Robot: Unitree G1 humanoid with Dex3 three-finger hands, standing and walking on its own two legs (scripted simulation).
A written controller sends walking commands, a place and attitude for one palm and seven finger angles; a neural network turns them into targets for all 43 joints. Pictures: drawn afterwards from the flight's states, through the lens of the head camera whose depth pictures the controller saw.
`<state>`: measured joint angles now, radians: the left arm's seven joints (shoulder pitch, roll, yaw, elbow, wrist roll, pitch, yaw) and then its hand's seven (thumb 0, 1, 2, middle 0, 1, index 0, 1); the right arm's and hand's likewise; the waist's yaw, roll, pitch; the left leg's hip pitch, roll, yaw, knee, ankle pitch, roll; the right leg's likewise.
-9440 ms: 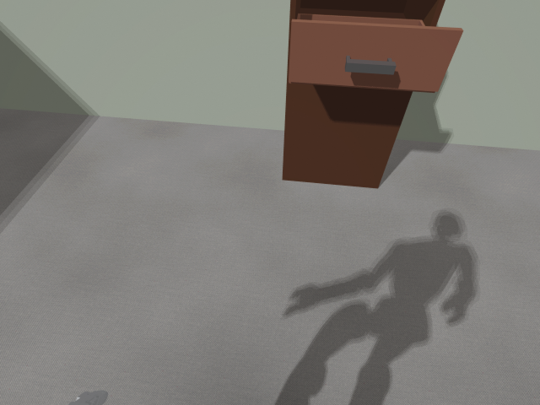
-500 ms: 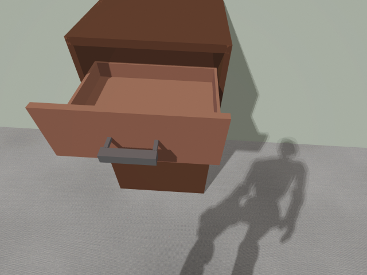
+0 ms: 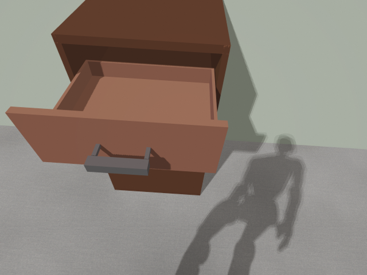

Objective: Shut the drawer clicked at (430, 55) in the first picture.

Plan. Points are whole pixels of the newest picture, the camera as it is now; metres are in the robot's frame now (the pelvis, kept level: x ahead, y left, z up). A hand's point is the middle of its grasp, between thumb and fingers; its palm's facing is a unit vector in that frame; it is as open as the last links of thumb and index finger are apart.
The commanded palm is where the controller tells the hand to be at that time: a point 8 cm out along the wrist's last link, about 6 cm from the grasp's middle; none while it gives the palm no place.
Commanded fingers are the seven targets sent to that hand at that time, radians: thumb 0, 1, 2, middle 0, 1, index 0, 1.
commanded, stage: come to a stop and stand still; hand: left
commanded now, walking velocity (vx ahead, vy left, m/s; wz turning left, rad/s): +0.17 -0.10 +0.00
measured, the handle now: (120, 157) +0.35 +0.17 +0.05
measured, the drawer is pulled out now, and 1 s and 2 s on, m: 0.30 0.30 0.30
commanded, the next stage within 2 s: look again from close up in 1.50 s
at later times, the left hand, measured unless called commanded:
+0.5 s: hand out of the picture +0.02 +0.19 -0.17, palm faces +0.03 -0.98 -0.21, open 7.3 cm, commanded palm none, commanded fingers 0.00 0.90 0.90 -0.20 -0.30 -0.20 -0.30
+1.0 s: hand out of the picture -0.05 +0.20 -0.16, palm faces -0.01 -0.97 -0.24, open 7.4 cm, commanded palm none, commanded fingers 0.00 0.90 0.90 -0.20 -0.30 -0.20 -0.30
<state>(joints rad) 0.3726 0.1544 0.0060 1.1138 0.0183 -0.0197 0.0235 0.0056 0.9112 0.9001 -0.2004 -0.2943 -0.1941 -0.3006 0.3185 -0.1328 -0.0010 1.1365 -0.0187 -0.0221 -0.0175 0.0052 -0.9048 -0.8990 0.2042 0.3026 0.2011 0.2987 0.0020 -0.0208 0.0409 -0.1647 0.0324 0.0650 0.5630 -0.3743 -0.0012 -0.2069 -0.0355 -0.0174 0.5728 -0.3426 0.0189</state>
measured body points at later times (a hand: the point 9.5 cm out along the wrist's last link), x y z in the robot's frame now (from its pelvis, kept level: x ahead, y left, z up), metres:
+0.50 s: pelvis +0.01 +0.01 +0.00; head +0.03 +0.02 +0.45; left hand +0.02 +0.24 -0.16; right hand +0.04 -0.23 -0.15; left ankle -0.04 +0.12 -0.73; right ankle -0.02 -0.13 -0.73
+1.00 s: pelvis -0.04 +0.01 +0.01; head -0.02 +0.00 +0.46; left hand -0.04 +0.25 -0.14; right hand -0.05 -0.21 -0.16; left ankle -0.04 +0.12 -0.73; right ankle -0.02 -0.13 -0.73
